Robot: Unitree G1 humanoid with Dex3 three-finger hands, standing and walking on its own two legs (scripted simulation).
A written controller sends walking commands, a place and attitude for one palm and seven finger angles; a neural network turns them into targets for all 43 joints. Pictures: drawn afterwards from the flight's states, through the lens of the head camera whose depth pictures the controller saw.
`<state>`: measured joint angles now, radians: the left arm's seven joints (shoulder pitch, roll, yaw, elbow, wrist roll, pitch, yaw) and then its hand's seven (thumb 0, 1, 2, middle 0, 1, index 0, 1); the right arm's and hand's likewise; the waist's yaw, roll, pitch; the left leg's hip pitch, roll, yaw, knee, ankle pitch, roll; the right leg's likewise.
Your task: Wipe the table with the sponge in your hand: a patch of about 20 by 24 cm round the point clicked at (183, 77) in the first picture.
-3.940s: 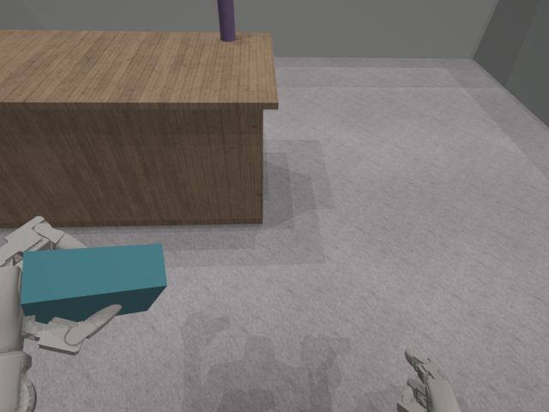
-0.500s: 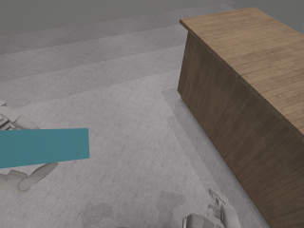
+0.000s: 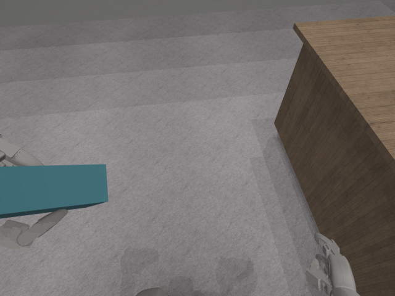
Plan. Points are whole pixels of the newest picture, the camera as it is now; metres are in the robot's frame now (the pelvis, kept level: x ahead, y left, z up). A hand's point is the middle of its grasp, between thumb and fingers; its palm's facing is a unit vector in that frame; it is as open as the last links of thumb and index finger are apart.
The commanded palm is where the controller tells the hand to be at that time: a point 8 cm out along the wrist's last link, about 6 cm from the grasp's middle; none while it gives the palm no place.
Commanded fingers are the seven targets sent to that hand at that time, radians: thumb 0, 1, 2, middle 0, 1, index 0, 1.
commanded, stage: walk to a spot facing it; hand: left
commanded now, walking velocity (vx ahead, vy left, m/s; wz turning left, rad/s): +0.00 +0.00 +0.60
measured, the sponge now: (63, 190) +0.24 +0.19 +0.17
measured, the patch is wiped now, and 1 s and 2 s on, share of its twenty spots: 0.00 0.00 0.00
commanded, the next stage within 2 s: turn to face it in 2.00 s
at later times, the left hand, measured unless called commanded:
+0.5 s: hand out of the picture +0.12 +0.24 +0.18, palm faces +0.63 -0.60 -0.50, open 9.4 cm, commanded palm +0.06 +0.26 +0.18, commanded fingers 0.00 0.10 1.30 -1.20 -1.60 -1.20 -1.60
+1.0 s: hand out of the picture -0.04 +0.23 +0.17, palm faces +0.82 -0.43 -0.38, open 9.4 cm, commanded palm -0.10 +0.23 +0.18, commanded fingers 0.00 0.10 1.30 -1.20 -1.60 -1.20 -1.60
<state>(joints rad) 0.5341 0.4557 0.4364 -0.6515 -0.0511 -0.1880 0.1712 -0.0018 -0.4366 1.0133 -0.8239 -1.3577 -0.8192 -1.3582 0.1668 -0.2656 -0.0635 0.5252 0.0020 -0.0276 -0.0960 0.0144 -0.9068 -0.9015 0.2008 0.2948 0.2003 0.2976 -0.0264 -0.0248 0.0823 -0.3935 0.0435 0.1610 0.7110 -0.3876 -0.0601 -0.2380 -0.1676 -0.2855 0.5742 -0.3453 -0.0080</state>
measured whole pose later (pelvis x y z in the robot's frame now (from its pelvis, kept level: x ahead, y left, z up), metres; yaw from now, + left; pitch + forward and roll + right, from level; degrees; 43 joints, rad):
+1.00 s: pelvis -0.08 -0.09 -0.01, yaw +34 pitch +0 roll +2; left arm 0.49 0.38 0.38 -0.59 -0.06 -0.15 0.18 0.00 -0.43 1.00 -0.82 -1.35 -0.82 -1.35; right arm 0.20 -0.24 -0.03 0.55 -0.01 -0.05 -0.09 0.01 -0.91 -0.90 0.20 0.30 0.20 0.30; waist 0.01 -0.05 0.03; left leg -0.23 0.02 0.12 0.55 -0.34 0.01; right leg -0.40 -0.20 -0.32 0.70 -0.33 -0.02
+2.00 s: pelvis +0.02 +0.01 +0.00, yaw +54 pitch +0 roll +0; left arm 0.48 0.41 0.40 -0.64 -0.02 -0.21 0.15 0.00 -0.43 1.00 -0.82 -1.34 -0.81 -1.35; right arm 0.16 -0.10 0.03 0.59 0.01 -0.10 -0.03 0.01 -0.90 -0.90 0.21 0.30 0.20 0.30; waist -0.01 -0.03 0.10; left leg -0.29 0.05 0.12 0.52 -0.23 0.02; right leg -0.55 -0.11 -0.09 1.12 -0.40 0.05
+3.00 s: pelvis +0.12 +0.00 -0.01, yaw +26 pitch -1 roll -1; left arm 0.43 0.43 0.39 -0.57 -0.02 -0.18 0.12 0.00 -0.43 1.00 -0.82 -1.34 -0.81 -1.34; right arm 0.20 -0.14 0.04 0.51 0.02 -0.06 0.02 0.01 -0.90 -0.90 0.21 0.30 0.21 0.30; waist 0.01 0.07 0.15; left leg -0.28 0.28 0.27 0.69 -0.34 -0.09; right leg -0.30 0.00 -0.15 0.62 -0.31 0.01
